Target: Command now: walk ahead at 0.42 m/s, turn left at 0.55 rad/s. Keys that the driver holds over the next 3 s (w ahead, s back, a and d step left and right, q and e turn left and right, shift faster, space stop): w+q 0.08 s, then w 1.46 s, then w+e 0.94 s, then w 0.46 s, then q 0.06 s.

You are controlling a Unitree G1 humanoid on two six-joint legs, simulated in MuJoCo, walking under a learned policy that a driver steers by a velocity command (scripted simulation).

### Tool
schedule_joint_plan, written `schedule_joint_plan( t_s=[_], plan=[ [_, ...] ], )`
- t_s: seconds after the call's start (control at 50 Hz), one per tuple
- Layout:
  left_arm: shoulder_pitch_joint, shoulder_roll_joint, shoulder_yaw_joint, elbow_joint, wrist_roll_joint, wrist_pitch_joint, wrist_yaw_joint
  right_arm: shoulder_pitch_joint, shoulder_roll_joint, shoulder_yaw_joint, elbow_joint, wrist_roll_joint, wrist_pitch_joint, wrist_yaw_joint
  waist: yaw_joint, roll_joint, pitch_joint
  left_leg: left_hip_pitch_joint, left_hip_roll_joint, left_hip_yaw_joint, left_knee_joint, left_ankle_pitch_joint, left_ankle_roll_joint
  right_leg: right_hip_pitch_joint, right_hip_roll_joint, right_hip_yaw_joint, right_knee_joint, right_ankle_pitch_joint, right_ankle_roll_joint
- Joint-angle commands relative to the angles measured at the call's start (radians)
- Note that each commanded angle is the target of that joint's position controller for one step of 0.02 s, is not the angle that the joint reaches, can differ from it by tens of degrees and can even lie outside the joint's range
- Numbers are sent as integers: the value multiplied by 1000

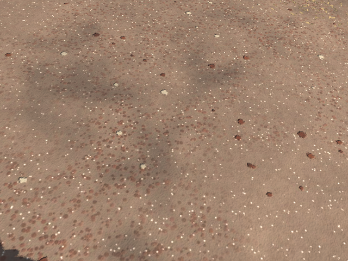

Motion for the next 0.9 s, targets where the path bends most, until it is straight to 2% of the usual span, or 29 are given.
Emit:
schedule_joint_plan(
  t_s=[0.02, 0.12, 0.18, 0.22, 0.24, 0.26, 0.28, 0.3, 0.32, 0.34, 0.36, 0.38, 0.4, 0.42, 0.46, 0.52, 0.56, 0.62, 0.68, 0.72, 0.74, 0.76, 0.78, 0.8, 0.82, 0.84, 0.86, 0.88, 0.9],
  plan=[
    [-148, 44, 10, -83, -1, -27, -9, 4, -165, -36, -58, 3, -22, -15, 13, 144, 63, 106, 180, -232, -179, 43, 119, -149, 9, 19, -119, 127, 18],
    [-270, 18, -12, -124, -14, -39, -32, 70, -171, -43, -41, 10, -10, -20, -43, 177, 106, 100, 180, -221, -143, 100, 127, -87, 24, 0, -293, 153, 34],
    [-288, 28, -18, -135, -16, -52, -47, 81, -169, -46, -30, 14, -3, -19, -51, 182, 123, 121, 204, -234, -109, 168, 124, -36, 24, -17, -348, 131, 15],
    [-243, 57, -12, -127, -17, -57, -49, 64, -181, -51, -29, 14, 3, -18, -20, 208, 117, 135, 225, -241, -77, 291, 112, 40, 29, -29, -369, 88, -14],
    [-187, 79, -3, -113, -14, -60, -46, 44, -189, -54, -34, 12, 5, -17, 13, 220, 91, 141, 220, -228, -25, 444, 100, 120, 46, -48, -382, 64, -36],
    [-77, 110, 13, -79, -8, -60, -38, 25, -183, -52, -41, 11, 6, -17, 69, 209, 22, 134, 180, -188, 90, 629, 79, 272, 65, -67, -406, 72, -68],
    [98, 153, 29, -37, 1, -60, -31, -5, -172, -45, -60, 1, 5, -14, 150, 184, -109, 28, 138, -151, 287, 657, 50, 537, -1, -8, -361, 92, -122],
    [284, 230, 48, -7, 17, -56, -24, 49, -101, -24, -84, -10, -4, -10, 181, -18, -300, -294, 23, -93, 641, 340, -10, 947, -229, 317, -330, 27, -241],
    [341, 217, 43, 37, 6, -47, -39, 135, -46, -6, -74, 15, -23, -6, 150, -284, -383, -521, -81, -110, 881, -323, -39, 1068, -379, 708, -499, -202, -329],
    [284, 131, 19, 35, -13, -46, -37, 39, -147, -30, -78, 40, -35, -5, 161, -190, -210, -623, -20, -138, 976, -291, -27, 947, -341, 657, -548, -309, -287],
    [208, 95, 8, 27, -14, -40, -31, -69, -176, -36, -102, 41, -42, -2, 154, -104, -75, -640, 26, -96, 961, -198, -17, 790, -304, 496, -564, -242, -254],
    [156, 80, 0, 21, -4, -36, -28, -124, -168, -36, -112, 26, -48, -2, 127, -32, -12, -600, 66, -63, 915, -125, -15, 653, -265, 395, -589, -127, -240],
    [127, 57, -8, 19, 8, -35, -28, -145, -157, -41, -116, 13, -48, -1, 101, -27, 22, -561, 95, -49, 866, -82, -16, 564, -228, 323, -614, -39, -234],
    [120, 49, -13, 25, 17, -36, -26, -132, -136, -40, -117, 11, -43, 3, 77, -56, 18, -515, 114, -44, 835, -61, -17, 514, -210, 280, -637, 5, -235],
    [132, 54, -14, 42, 6, -41, -23, -137, -94, -31, -124, 11, -34, 7, 61, -70, 34, -503, 131, -20, 763, -55, -31, 462, -201, 220, -679, 72, -250],
    [157, 102, -5, 60, -3, -39, -11, -251, -79, -18, -169, -5, -35, 12, 76, -42, 74, -537, 139, 14, 573, 71, -59, 429, -190, 138, -716, 162, -253],
    [176, 118, -3, 67, -8, -33, -6, -332, -66, -6, -190, -3, -41, 23, 99, -37, 84, -485, 115, 43, 408, 208, -58, 404, -151, 68, -720, 189, -226],
    [253, 142, -1, 94, -20, -27, -4, -436, -74, -1, -220, 8, -45, 38, 137, -31, 89, -419, 75, 67, 269, 325, -55, 435, -160, 48, -714, 170, -208],
    [292, 156, 1, 119, -26, -10, -1, -485, -106, -7, -249, 11, -45, 50, 129, -30, 96, -435, 64, 49, 202, 274, -25, 557, -216, 60, -661, 212, -186],
    [287, 173, 5, 123, -23, 4, 2, -437, -139, -20, -244, 9, -45, 53, 86, -43, 58, -346, 35, 72, 179, 204, 2, 612, -226, 49, -567, 381, -163],
    [274, 172, 3, 121, -21, 11, 4, -333, -168, -38, -215, 6, -45, 51, 24, -41, -6, -199, 7, 100, 159, 196, 27, 601, -196, 16, -433, 522, -141],
    [278, 145, -10, 113, -10, 16, 7, -170, -217, -62, -169, 4, -42, 43, -45, -23, -111, 41, 24, 85, 175, 204, 60, 507, -144, -21, -224, 513, -109],
    [365, 48, -42, 84, 7, 5, 3, -35, -320, -84, -151, -21, -38, 36, -42, 164, -284, 435, 282, -277, 186, 144, 187, 167, -33, -74, 170, 174, -49],
    [413, 6, -59, 102, 2, -15, -4, 4, -304, -78, -133, -5, -34, 44, -30, 314, -392, 544, 396, -647, 15, -31, 272, -33, 75, 29, 374, -459, -33],
    [319, 117, -30, 87, -28, -29, -12, -44, -225, -52, -140, 2, -36, 45, -40, 221, -263, 460, 359, -583, -21, -121, 223, -140, 13, 79, 460, -444, -51],
    [236, 136, -26, 61, -39, -38, -13, -132, -201, -43, -154, 2, -38, 43, -20, 171, -129, 313, 326, -447, -44, -60, 191, -171, -36, 49, 443, -347, -63],
    [198, 127, -26, 57, -28, -38, -8, -197, -179, -35, -163, -6, -39, 43, 7, 110, -59, 178, 287, -345, -71, 40, 178, -139, -75, 31, 394, -265, -61],
    [199, 117, -21, 61, -16, -31, -6, -238, -156, -28, -168, -15, -43, 46, 42, 108, -19, 75, 254, -270, -104, 123, 167, -84, -106, 35, 339, -210, -56],
    [220, 98, -22, 68, -14, -19, -6, -258, -144, -25, -166, -20, -48, 48, 69, 117, -16, 15, 234, -230, -136, 152, 164, -26, -121, 40, 312, -176, -51]
  ],
)
Next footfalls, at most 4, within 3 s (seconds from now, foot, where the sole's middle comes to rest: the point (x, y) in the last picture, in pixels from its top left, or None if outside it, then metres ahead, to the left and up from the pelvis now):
0.28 right None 0.31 -0.14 -0.79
0.76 left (111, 246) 0.59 0.16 -0.79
1.30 right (157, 174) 0.92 -0.04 -0.79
1.82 left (102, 129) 1.19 0.24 -0.79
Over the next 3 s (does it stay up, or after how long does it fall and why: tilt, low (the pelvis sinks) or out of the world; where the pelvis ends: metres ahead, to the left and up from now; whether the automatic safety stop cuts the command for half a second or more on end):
stays up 1.68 -0.04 -0.02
